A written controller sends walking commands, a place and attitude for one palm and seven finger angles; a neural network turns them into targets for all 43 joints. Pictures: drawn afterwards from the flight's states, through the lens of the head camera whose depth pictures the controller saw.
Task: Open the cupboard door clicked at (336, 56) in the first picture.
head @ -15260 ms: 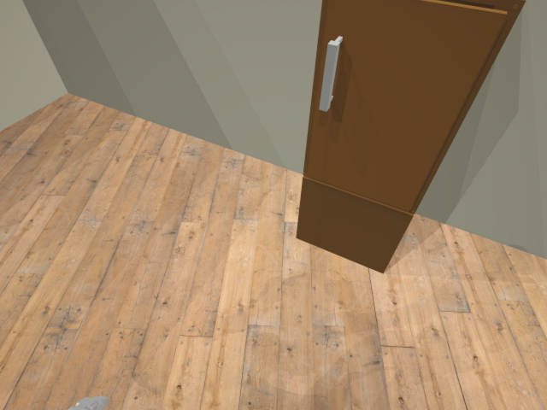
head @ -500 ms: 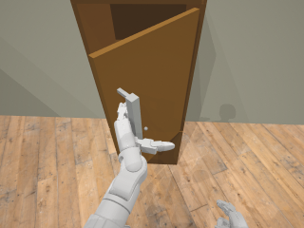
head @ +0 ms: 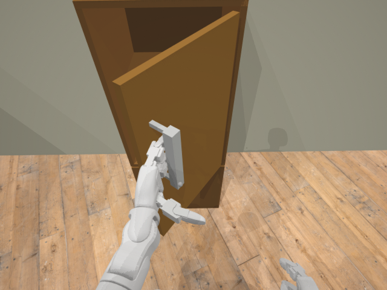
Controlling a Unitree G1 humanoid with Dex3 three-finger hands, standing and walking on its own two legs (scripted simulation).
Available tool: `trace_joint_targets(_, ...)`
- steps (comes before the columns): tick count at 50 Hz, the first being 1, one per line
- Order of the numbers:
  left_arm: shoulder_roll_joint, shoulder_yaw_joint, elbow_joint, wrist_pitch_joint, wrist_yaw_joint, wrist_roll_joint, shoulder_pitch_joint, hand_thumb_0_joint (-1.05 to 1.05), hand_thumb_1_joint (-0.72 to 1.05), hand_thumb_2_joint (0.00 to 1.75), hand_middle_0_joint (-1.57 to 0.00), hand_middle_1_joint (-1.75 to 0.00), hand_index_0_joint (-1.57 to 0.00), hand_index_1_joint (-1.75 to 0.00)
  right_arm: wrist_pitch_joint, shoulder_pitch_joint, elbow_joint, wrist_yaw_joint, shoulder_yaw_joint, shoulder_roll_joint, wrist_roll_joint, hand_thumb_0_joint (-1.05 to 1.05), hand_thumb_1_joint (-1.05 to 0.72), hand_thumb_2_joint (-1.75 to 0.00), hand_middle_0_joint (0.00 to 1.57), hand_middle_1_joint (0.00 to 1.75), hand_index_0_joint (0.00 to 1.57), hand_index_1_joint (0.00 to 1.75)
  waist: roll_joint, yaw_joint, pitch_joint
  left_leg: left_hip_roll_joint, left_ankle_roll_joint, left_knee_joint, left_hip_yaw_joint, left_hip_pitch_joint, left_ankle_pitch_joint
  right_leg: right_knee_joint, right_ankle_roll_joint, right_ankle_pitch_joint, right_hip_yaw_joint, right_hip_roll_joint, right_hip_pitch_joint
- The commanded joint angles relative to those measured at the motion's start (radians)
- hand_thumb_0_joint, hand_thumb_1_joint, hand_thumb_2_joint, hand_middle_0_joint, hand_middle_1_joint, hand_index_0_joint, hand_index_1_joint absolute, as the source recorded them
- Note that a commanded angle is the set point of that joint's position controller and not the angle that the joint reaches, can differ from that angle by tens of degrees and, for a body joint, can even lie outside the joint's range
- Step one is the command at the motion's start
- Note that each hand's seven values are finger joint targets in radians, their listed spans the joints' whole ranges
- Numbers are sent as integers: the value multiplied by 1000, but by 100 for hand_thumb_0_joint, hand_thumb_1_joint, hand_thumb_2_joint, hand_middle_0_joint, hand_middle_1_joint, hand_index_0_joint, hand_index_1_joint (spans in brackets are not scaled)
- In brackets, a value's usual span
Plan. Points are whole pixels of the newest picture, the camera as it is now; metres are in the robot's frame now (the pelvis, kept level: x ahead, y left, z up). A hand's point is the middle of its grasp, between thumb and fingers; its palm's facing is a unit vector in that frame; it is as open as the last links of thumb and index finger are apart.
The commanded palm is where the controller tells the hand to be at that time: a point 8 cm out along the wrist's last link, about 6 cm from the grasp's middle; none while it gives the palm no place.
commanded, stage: slide the hand sideways off the handle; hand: left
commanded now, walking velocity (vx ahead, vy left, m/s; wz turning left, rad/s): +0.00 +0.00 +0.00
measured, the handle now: (167, 156) +0.37 +0.07 +0.09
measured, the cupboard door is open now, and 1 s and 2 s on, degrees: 53 53 53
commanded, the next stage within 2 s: draw the hand back to the body in 0.68 s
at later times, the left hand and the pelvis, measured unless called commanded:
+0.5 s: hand (153, 213) +0.24 +0.09 +0.09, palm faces +0.01 -1.00 -0.01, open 16.3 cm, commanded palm +0.21 +0.15 +0.09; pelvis +0.02 -0.02 -0.01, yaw +2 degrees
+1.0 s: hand (127, 222) +0.22 +0.12 +0.10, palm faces +0.01 -1.00 -0.04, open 16.3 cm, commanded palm +0.19 +0.18 +0.11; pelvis +0.01 -0.01 -0.01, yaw +2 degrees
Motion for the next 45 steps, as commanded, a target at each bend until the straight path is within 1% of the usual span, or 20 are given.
trace_joint_targets(1, 5, 20, -343, -61, -12, 4, -89, 0, -50, 30, -15, -30, -15, -30, -54, -136, -204, -5, -40, -94, 3, 0, -90, -90, 20, 30, 20, 30, -82, 28, -190, -46, 46, -100, 7, 196, 89, -174, -7, 232, -20, 31, 3)
trace_joint_targets(3, 13, 16, -383, -57, -24, 1, -40, 0, -50, 30, -15, -30, -15, -30, -58, -137, -210, -7, -38, -94, 5, 0, -90, -90, 20, 30, 20, 30, -86, 18, -167, -45, 48, -94, 3, 195, 94, -174, -4, 247, -20, 31, -7)
trace_joint_targets(6, 35, 20, -460, -58, -37, 2, 3, 0, -50, 30, -15, -30, -15, -30, -65, -133, -215, -12, -39, -94, 3, 0, -90, -90, 20, 30, 20, 30, -70, 8, -173, -48, 47, -81, -2, 203, 107, -161, -3, 272, -19, 30, -15)
trace_joint_targets(8, 46, 32, -491, -57, -52, -10, 68, 0, -50, 30, -15, -30, -15, -30, -72, -128, -221, -16, -38, -93, 4, 0, -90, -90, 20, 30, 20, 30, -85, 9, -178, -49, 50, -71, -3, 203, 124, -157, 1, 306, -17, 29, -7)
trace_joint_targets(10, 65, 52, -527, -57, -71, -18, 130, 0, -50, 30, -15, -30, -15, -30, -75, -128, -226, -18, -37, -92, 4, 0, -90, -90, 20, 30, 20, 30, -69, 17, -178, -53, 48, -67, -2, 198, 136, -149, 1, 331, -16, 28, 3)
trace_joint_targets(13, 56, 38, -577, -59, -98, -27, 223, 0, -50, 30, -15, -30, -15, -30, -86, -123, -243, -18, -37, -88, 6, 0, -90, -90, 20, 30, 20, 30, -62, 17, -176, -53, 47, -57, -4, 197, 164, -131, 3, 379, -21, 26, 6)
trace_joint_targets(15, 76, 49, -609, -56, -111, -29, 233, 0, -50, 30, -15, -30, -15, -30, -88, -120, -246, -20, -35, -90, 5, 0, -90, -90, 20, 30, 20, 30, -51, 10, -171, -56, 48, -45, -5, 189, 163, -125, 6, 390, -18, 24, -6)
trace_joint_targets(17, 97, 67, -594, -51, -126, -32, 263, 0, -50, 30, -15, -30, -15, -30, -91, -111, -243, -26, -33, -95, 5, 0, -90, -90, 20, 30, 20, 30, -83, 1, -142, -57, 50, -37, -9, 169, 151, -131, 10, 386, -13, 23, -11)
trace_joint_targets(24, 137, 125, -652, -60, -189, -76, 362, 0, -50, 30, -15, -30, -15, -30, -112, -105, -257, -39, -33, -96, 9, 0, -90, -90, 20, 30, 20, 30, -58, 13, -172, -63, 49, -15, -11, 154, 166, -112, 19, 445, -7, 15, -2)
trace_joint_targets(27, 169, 173, -651, -65, -214, -97, 438, 0, -50, 30, -15, -30, -15, -30, -120, -96, -259, -45, -35, -101, 11, 0, -90, -90, 20, 30, 20, 30, -105, 19, -173, -66, 49, -2, -14, 124, 161, -115, 30, 485, 8, 7, 22)
trace_joint_targets(29, 175, 176, -668, -75, -236, -108, 428, 0, -50, 30, -15, -30, -15, -30, -129, -95, -257, -48, -35, -102, 14, 0, -90, -90, 20, 30, 20, 30, -71, 10, -155, -66, 48, 4, -14, 117, 150, -112, 34, 477, 11, 5, -1)
trace_joint_targets(30, 181, 186, -682, -80, -247, -116, 450, 0, -50, 30, -15, -30, -15, -30, -134, -92, -258, -49, -37, -103, 14, 0, -90, -90, 20, 30, 20, 30, -67, 15, -172, -66, 48, 9, -14, 118, 153, -108, 35, 489, 13, 3, 3)
trace_joint_targets(32, 185, 191, -681, -88, -268, -131, 503, 0, -50, 30, -15, -30, -15, -30, -143, -91, -264, -51, -38, -106, 18, 0, -90, -90, 20, 30, 20, 30, -83, 16, -157, -66, 48, 12, -18, 100, 147, -108, 35, 473, 12, 4, 6)
trace_joint_targets(33, 175, 175, -692, -96, -278, -136, 472, 0, -50, 30, -15, -30, -15, -30, -150, -92, -262, -53, -38, -108, 20, 0, -90, -90, 20, 30, 20, 30, -79, 2, -145, -67, 49, 18, -19, 98, 137, -108, 38, 463, 15, 3, -17)
trace_joint_targets(35, 184, 172, -711, -107, -285, -142, 426, 0, -50, 30, -15, -30, -15, -30, -165, -85, -256, -57, -39, -112, 20, 0, -90, -90, 20, 30, 20, 30, -51, -7, -139, -67, 49, 27, -26, 91, 111, -110, 35, 404, 19, 3, -50)
trace_joint_targets(37, 196, 182, -680, -110, -284, -144, 424, 0, -50, 30, -15, -30, -15, -30, -174, -86, -249, -62, -40, -119, 20, 0, -90, -90, 20, 30, 20, 30, -89, -9, -113, -66, 49, 32, -32, 61, 72, -125, 31, 306, 27, 5, -68)
trace_joint_targets(39, 176, 167, -668, -113, -281, -140, 416, 0, -50, 30, -15, -30, -15, -30, -184, -88, -248, -64, -43, -116, 22, 0, -90, -90, 20, 30, 20, 30, -84, -4, -120, -65, 49, 35, -31, 60, 54, -128, 29, 254, 31, 4, -85)
trace_joint_targets(40, 213, 200, -692, -114, -274, -139, 398, 0, -50, 30, -15, -30, -15, -30, -188, -88, -246, -65, -46, -119, 24, 0, -90, -90, 20, 30, 20, 30, -54, 4, -146, -63, 49, 30, -31, 73, 60, -125, 23, 243, 30, 7, -80)
trace_joint_targets(42, 245, 232, -726, -104, -261, -138, 425, 0, -50, 30, -15, -30, -15, -30, -192, -92, -251, -67, -44, -117, 26, 0, -90, -90, 20, 30, 20, 30, -36, 24, -175, -62, 51, 15, -28, 87, 76, -121, 14, 238, 20, 11, -45)
trace_joint_targets(45, 245, 250, -732, -76, -257, -149, 456, 0, -50, 30, -15, -30, -15, -30, -195, -97, -252, -69, -36, -110, 32, 0, -90, -90, 20, 30, 20, 30, -35, 31, -157, -60, 51, -1, -23, 96, 81, -131, 16, 255, 11, 15, -35)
